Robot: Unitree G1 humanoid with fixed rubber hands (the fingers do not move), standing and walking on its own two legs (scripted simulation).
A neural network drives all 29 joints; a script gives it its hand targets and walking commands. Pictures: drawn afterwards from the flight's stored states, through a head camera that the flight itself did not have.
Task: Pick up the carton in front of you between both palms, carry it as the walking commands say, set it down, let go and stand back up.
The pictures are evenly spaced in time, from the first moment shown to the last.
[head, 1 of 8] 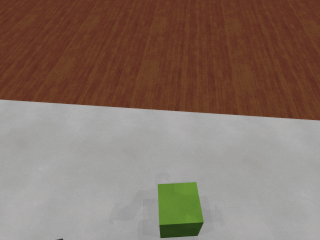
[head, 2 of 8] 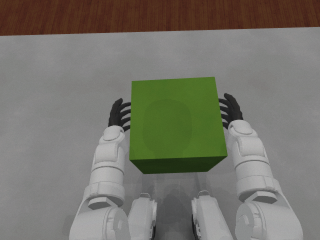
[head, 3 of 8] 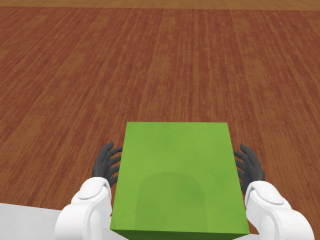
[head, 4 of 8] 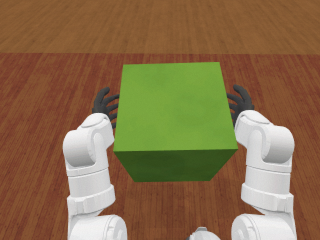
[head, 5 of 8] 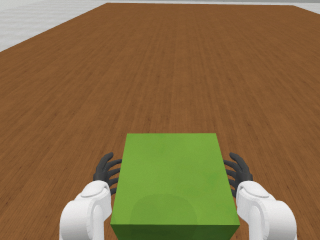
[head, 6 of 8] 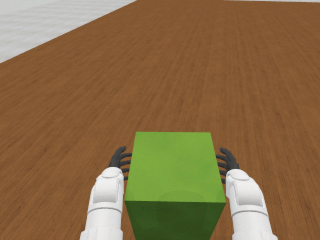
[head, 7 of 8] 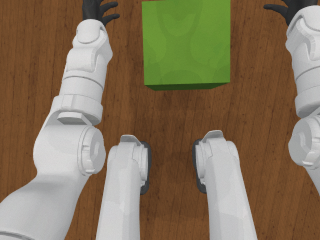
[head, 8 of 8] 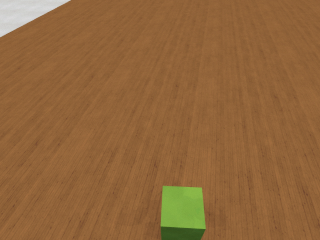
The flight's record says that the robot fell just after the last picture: no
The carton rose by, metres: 1.13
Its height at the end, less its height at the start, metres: +0.40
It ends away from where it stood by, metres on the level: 5.83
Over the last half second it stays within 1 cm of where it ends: yes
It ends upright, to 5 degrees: yes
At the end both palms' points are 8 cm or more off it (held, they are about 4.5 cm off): yes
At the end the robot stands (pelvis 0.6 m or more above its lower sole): yes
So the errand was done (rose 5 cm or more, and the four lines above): yes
